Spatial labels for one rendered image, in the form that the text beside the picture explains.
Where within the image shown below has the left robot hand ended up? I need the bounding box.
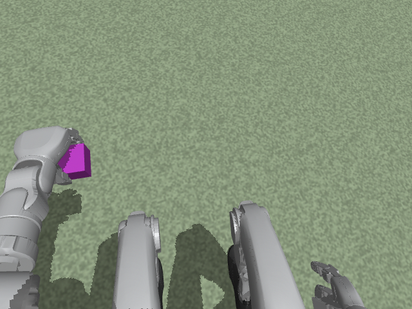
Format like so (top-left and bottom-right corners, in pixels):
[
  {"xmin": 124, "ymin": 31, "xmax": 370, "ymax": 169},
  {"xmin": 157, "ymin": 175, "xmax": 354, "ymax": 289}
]
[{"xmin": 14, "ymin": 126, "xmax": 84, "ymax": 185}]

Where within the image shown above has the small box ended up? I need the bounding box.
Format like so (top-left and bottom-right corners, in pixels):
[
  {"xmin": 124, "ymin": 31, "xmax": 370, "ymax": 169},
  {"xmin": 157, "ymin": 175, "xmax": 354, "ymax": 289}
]
[{"xmin": 58, "ymin": 144, "xmax": 91, "ymax": 180}]

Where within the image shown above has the right robot hand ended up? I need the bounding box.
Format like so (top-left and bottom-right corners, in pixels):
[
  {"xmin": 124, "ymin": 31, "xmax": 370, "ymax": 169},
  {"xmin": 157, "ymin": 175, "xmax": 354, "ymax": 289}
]
[{"xmin": 311, "ymin": 261, "xmax": 364, "ymax": 309}]

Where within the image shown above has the right robot foot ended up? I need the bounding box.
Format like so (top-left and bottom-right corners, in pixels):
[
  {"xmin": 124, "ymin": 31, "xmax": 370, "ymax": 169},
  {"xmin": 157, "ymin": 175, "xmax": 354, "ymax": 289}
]
[{"xmin": 227, "ymin": 246, "xmax": 252, "ymax": 309}]

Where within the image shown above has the left robot arm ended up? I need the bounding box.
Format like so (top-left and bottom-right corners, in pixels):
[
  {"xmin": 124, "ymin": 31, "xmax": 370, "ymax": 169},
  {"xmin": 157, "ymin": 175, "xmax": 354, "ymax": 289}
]
[{"xmin": 0, "ymin": 155, "xmax": 57, "ymax": 309}]

